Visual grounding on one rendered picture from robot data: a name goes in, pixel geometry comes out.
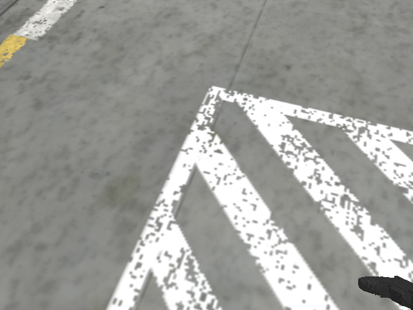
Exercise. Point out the right robot hand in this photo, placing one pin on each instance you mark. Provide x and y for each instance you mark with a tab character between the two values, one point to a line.
397	289

